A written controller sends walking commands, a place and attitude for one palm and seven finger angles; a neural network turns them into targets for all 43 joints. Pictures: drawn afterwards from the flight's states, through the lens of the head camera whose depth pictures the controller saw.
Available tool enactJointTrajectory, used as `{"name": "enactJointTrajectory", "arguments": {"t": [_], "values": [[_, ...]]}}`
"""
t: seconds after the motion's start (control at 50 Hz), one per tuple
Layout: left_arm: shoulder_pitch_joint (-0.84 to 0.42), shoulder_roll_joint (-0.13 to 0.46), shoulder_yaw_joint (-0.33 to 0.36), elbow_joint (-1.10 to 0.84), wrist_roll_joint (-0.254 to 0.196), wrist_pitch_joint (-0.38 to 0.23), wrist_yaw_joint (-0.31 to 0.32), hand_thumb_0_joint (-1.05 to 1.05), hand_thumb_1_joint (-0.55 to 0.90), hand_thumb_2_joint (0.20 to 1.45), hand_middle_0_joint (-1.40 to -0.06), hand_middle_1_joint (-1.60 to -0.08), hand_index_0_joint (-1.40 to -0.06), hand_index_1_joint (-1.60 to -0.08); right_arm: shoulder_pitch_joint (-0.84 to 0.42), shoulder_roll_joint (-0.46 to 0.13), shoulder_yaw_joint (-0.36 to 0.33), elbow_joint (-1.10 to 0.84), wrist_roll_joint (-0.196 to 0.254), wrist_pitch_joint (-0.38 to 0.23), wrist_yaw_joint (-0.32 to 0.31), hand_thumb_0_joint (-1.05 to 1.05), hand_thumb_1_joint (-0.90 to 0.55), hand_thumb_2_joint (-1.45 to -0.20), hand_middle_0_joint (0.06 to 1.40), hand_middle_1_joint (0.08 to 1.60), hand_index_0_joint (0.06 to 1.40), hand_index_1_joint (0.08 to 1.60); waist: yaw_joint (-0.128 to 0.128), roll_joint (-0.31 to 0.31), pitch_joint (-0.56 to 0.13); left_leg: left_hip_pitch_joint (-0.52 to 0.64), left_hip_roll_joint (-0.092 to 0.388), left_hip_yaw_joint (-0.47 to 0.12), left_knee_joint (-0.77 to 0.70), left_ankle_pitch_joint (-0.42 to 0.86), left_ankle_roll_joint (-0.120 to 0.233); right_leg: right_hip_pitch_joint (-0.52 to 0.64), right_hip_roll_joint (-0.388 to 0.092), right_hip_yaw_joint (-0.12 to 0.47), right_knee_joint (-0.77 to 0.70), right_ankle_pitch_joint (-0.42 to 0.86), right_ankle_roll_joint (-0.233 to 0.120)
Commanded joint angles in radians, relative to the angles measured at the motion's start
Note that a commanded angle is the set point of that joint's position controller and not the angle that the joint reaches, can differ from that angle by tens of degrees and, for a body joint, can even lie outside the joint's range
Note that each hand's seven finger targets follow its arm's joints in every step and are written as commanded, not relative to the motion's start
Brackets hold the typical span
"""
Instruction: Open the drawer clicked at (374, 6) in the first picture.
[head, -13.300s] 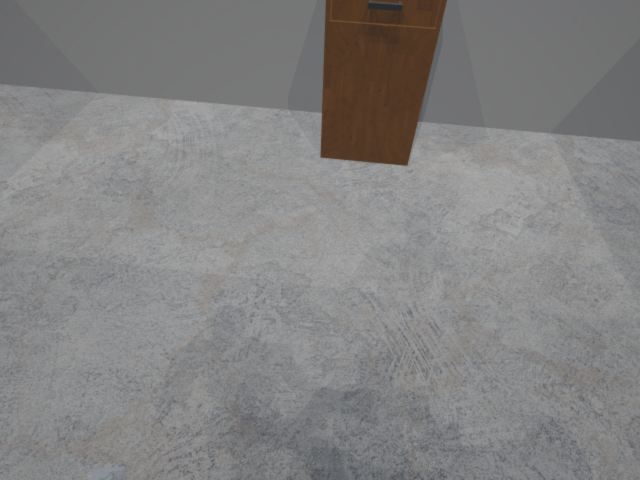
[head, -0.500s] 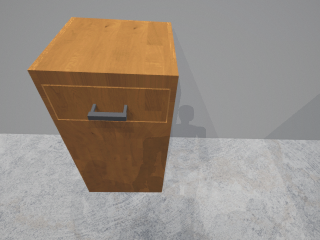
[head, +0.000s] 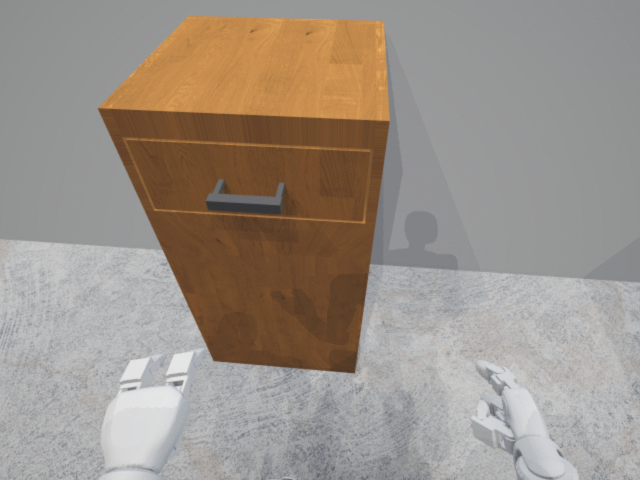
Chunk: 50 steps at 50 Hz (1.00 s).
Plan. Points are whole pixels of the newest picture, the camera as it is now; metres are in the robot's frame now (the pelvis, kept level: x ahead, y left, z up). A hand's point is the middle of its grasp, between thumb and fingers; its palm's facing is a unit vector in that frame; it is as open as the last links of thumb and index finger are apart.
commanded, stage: raise the hand with hooked fingers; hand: left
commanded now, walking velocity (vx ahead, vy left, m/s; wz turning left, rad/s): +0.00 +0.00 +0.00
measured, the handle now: (247, 195) +0.55 +0.22 +0.03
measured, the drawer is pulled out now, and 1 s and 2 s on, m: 0.00 0.00 0.00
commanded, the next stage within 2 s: move the hooked fingers above the handle in 1.44 s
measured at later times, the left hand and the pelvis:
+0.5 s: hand (168, 324) +0.27 +0.24 +0.06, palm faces +0.06 -0.10 -0.99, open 11.7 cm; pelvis +0.05 -0.01 +0.02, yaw +0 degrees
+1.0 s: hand (169, 235) +0.34 +0.24 +0.14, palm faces +0.07 -0.09 -0.99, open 13.8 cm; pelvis +0.05 +0.00 +0.04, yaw +2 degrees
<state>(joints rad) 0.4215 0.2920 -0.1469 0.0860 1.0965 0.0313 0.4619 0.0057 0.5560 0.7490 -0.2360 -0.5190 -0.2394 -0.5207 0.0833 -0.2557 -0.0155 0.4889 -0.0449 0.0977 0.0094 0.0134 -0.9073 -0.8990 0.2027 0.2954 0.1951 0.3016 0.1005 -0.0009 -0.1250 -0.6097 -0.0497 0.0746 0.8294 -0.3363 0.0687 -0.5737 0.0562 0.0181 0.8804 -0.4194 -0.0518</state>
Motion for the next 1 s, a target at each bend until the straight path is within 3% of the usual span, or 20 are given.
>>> {"name": "enactJointTrajectory", "arguments": {"t": [0.0, 0.08, 0.12, 0.14, 0.22, 0.28, 0.34, 0.38, 0.46, 0.52, 0.6, 0.68, 0.72, 0.86, 0.98], "values": [[-0.339, 0.203, 0.139, -0.349, -0.001, -0.040, 0.065, 0.000, 0.340, 0.660, -0.240, -0.660, -0.240, -0.660, -0.123, -0.073, -0.022, -0.137, -0.024, -0.027, -0.017, 0.000, -0.900, -0.900, 0.200, 0.300, 0.200, 0.300, -0.063, 0.122, -0.126, 0.266, 0.008, -0.149, -0.057, 0.032, -0.023, -0.127, -0.010, 0.141, -0.212, -0.052, -0.034], [-0.294, 0.190, 0.124, -0.310, -0.053, -0.033, 0.014, 0.000, 0.247, 0.620, -0.247, -0.720, -0.247, -0.720, -0.127, -0.075, -0.012, -0.118, -0.018, -0.032, -0.021, 0.000, -0.900, -0.900, 0.200, 0.300, 0.200, 0.300, -0.071, 0.096, -0.127, 0.261, 0.001, -0.144, -0.067, 0.076, -0.017, -0.062, -0.003, 0.132, -0.230, 0.055, -0.026], [-0.240, 0.187, 0.121, -0.290, -0.074, -0.012, -0.025, 0.000, 0.200, 0.600, -0.250, -0.750, -0.250, -0.750, -0.126, -0.073, -0.007, -0.114, -0.011, -0.025, -0.022, 0.000, -0.900, -0.900, 0.200, 0.300, 0.200, 0.300, -0.054, 0.064, -0.130, 0.237, 0.001, -0.136, -0.100, 0.118, -0.018, 0.030, -0.004, 0.111, -0.232, 0.148, -0.019], [-0.221, 0.186, 0.120, -0.274, -0.082, 0.000, -0.047, 0.000, 0.177, 0.590, -0.252, -0.765, -0.252, -0.765, -0.126, -0.073, -0.004, -0.110, -0.006, -0.020, -0.022, 0.000, -0.900, -0.900, 0.200, 0.300, 0.200, 0.300, -0.054, 0.019, -0.122, 0.232, 0.003, -0.136, -0.114, 0.141, -0.018, 0.056, -0.003, 0.108, -0.238, 0.185, -0.016], [-0.165, 0.211, 0.140, -0.298, -0.098, 0.013, -0.113, 0.000, 0.083, 0.550, -0.258, -0.825, -0.258, -0.825, -0.119, -0.071, 0.006, -0.107, 0.003, -0.019, -0.020, 0.000, -0.900, -0.900, 0.200, 0.300, 0.200, 0.300, -0.026, -0.018, -0.108, 0.233, 0.004, -0.123, -0.165, 0.211, -0.023, 0.162, -0.013, 0.109, -0.262, 0.296, -0.008], [-0.154, 0.274, 0.212, -0.330, -0.091, -0.004, -0.120, 0.000, 0.013, 0.520, -0.263, -0.870, -0.263, -0.870, -0.122, -0.073, 0.006, -0.099, 0.000, -0.023, -0.021, 0.000, -0.900, -0.900, 0.200, 0.300, 0.200, 0.300, -0.005, -0.011, -0.119, 0.239, 0.002, -0.113, -0.184, 0.249, -0.022, 0.225, -0.018, 0.129, -0.275, 0.363, -0.007], [-0.179, 0.286, 0.240, -0.356, -0.096, -0.019, -0.102, 0.000, -0.057, 0.490, -0.268, -0.915, -0.268, -0.915, -0.119, -0.069, 0.002, -0.091, 0.000, -0.023, -0.021, 0.000, -0.900, -0.900, 0.200, 0.300, 0.200, 0.300, 0.000, 0.001, -0.150, 0.252, -0.003, -0.109, -0.194, 0.278, -0.023, 0.262, -0.027, 0.130, -0.270, 0.428, -0.005], [-0.211, 0.294, 0.253, -0.357, -0.105, -0.013, -0.093, 0.000, -0.103, 0.470, -0.272, -0.945, -0.272, -0.945, -0.113, -0.074, -0.009, -0.082, 0.003, -0.022, -0.023, 0.000, -0.900, -0.900, 0.200, 0.300, 0.200, 0.300, -0.010, -0.013, -0.141, 0.256, -0.003, -0.106, -0.200, 0.277, -0.022, 0.272, -0.029, 0.132, -0.284, 0.441, -0.002], [-0.274, 0.272, 0.217, -0.377, -0.125, 0.003, -0.097, 0.000, -0.197, 0.430, -0.278, -1.005, -0.278, -1.005, -0.105, -0.082, -0.027, -0.066, 0.013, -0.022, -0.025, 0.000, -0.900, -0.900, 0.200, 0.300, 0.200, 0.300, -0.022, 0.020, -0.183, 0.307, -0.002, -0.104, -0.208, 0.325, -0.023, 0.286, -0.036, 0.114, -0.282, 0.483, 0.002], [-0.317, 0.269, 0.189, -0.369, -0.145, 0.029, -0.130, 0.000, -0.267, 0.400, -0.283, -1.050, -0.283, -1.050, -0.110, -0.089, -0.028, -0.059, 0.025, -0.020, -0.030, 0.000, -0.900, -0.900, 0.200, 0.300, 0.200, 0.300, -0.030, -0.004, -0.154, 0.315, -0.003, -0.102, -0.230, 0.325, -0.021, 0.301, -0.041, 0.107, -0.305, 0.489, 0.009], [-0.409, 0.320, 0.199, -0.351, -0.143, 0.064, -0.185, 0.000, -0.360, 0.360, -0.290, -1.110, -0.290, -1.110, -0.123, -0.094, -0.019, -0.050, 0.035, -0.006, -0.036, 0.000, -0.900, -0.900, 0.200, 0.300, 0.200, 0.300, -0.023, -0.019, -0.143, 0.341, -0.004, -0.095, -0.265, 0.336, -0.021, 0.332, -0.044, 0.099, -0.334, 0.482, 0.014], [-0.472, 0.366, 0.229, -0.352, -0.149, 0.075, -0.227, 0.000, -0.453, 0.320, -0.297, -1.170, -0.297, -1.170, -0.120, -0.093, -0.019, -0.051, 0.042, 0.004, -0.039, 0.000, -0.900, -0.900, 0.200, 0.300, 0.200, 0.300, -0.012, 0.022, -0.148, 0.385, -0.001, -0.092, -0.289, 0.384, -0.019, 0.369, -0.040, 0.088, -0.353, 0.503, 0.010], [-0.525, 0.357, 0.211, -0.349, -0.153, 0.080, -0.248, 0.000, -0.500, 0.300, -0.300, -1.200, -0.300, -1.200, -0.119, -0.091, -0.014, -0.048, 0.045, 0.011, -0.038, 0.000, -0.900, -0.900, 0.200, 0.300, 0.200, 0.300, -0.017, 0.029, -0.147, 0.399, 0.001, -0.095, -0.302, 0.406, -0.022, 0.376, -0.040, 0.076, -0.356, 0.511, 0.010], [-0.693, 0.371, 0.181, -0.289, -0.171, 0.116, -0.340, 0.000, -0.500, 0.300, -0.300, -1.200, -0.300, -1.200, -0.125, -0.093, -0.002, -0.043, 0.057, 0.038, -0.038, 0.000, -0.900, -0.900, 0.200, 0.300, 0.200, 0.300, -0.032, 0.020, -0.115, 0.435, 0.004, -0.091, -0.338, 0.408, -0.023, 0.382, -0.035, 0.048, -0.399, 0.474, 0.014], [-0.831, 0.424, 0.202, -0.267, -0.189, 0.097, -0.406, 0.000, -0.500, 0.300, -0.300, -1.200, -0.300, -1.200, -0.122, -0.097, 0.008, -0.040, 0.062, 0.048, -0.043, 0.000, -0.900, -0.900, 0.200, 0.300, 0.200, 0.300, -0.035, 0.027, -0.139, 0.461, 0.005, -0.101, -0.357, 0.400, -0.023, 0.406, -0.035, 0.038, -0.420, 0.443, 0.010]]}}
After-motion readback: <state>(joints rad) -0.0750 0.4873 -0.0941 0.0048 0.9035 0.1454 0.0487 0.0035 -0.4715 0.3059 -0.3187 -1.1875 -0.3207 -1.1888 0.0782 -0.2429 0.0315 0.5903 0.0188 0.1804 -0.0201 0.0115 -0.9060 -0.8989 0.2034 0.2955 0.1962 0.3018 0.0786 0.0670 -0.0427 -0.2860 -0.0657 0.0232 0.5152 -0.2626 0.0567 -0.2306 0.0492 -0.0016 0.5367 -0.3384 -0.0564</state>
